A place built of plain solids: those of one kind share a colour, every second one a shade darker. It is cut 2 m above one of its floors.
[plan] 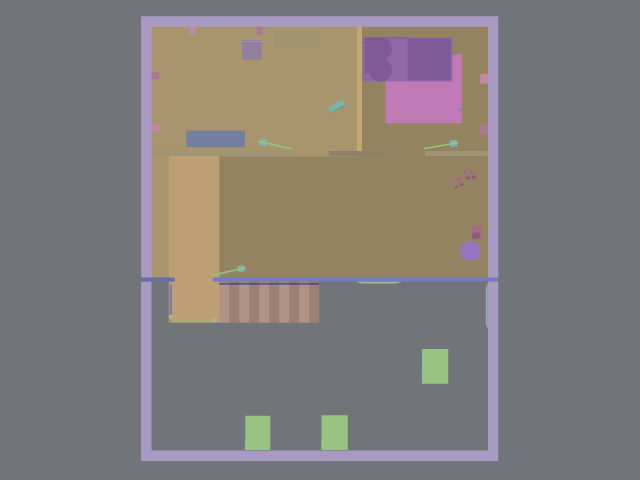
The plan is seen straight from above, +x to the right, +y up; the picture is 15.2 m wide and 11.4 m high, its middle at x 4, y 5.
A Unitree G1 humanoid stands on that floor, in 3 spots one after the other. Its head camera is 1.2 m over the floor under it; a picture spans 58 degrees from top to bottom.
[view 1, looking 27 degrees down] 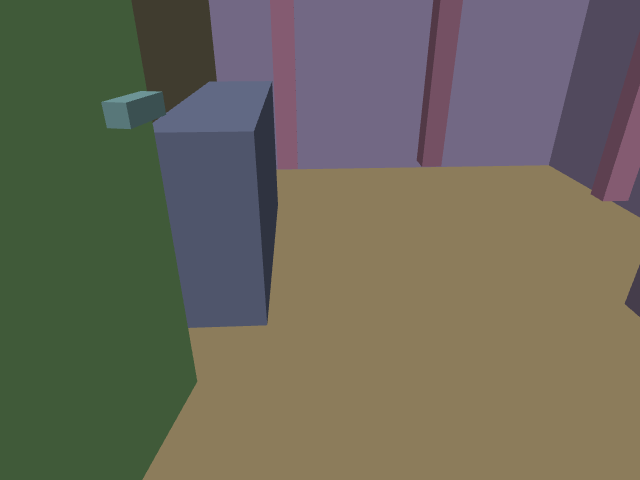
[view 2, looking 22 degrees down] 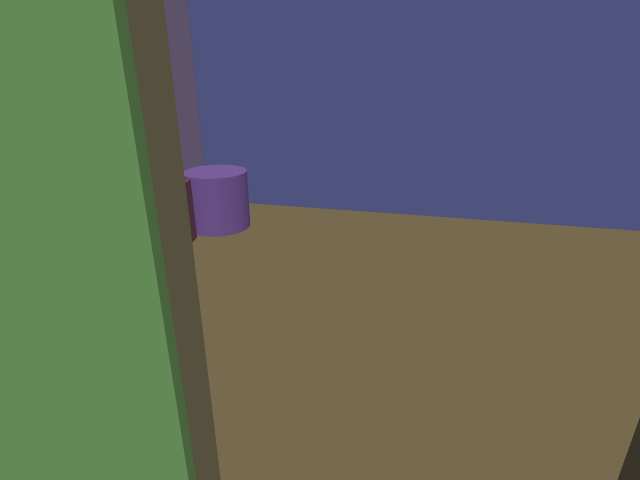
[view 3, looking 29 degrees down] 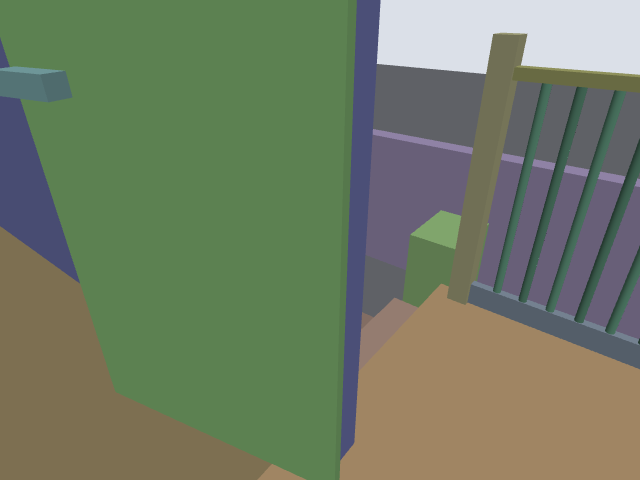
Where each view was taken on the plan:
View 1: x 3.76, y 7.75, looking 177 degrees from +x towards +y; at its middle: upper_floor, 2.64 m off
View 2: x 6.04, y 7.75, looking -77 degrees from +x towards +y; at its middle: upper_floor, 3.21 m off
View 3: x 1.01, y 4.76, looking -52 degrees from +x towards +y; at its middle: doorleaf_door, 0.84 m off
